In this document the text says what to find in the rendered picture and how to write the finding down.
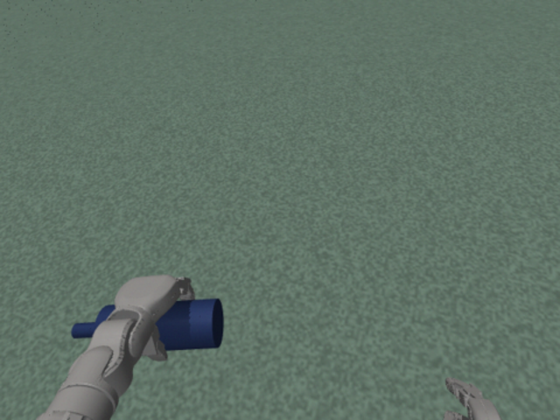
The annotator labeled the right robot hand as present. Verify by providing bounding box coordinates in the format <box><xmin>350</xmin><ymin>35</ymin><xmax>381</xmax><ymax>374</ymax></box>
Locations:
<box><xmin>444</xmin><ymin>377</ymin><xmax>502</xmax><ymax>420</ymax></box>

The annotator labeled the left robot hand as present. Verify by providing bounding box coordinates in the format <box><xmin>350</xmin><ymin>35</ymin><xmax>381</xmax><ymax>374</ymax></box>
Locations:
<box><xmin>115</xmin><ymin>275</ymin><xmax>195</xmax><ymax>361</ymax></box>

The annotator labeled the left robot arm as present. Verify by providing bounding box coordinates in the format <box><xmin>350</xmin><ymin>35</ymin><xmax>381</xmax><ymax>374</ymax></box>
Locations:
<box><xmin>36</xmin><ymin>305</ymin><xmax>154</xmax><ymax>420</ymax></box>

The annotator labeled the bottle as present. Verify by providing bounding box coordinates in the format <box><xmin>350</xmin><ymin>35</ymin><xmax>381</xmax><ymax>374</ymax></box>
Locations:
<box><xmin>72</xmin><ymin>298</ymin><xmax>224</xmax><ymax>351</ymax></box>

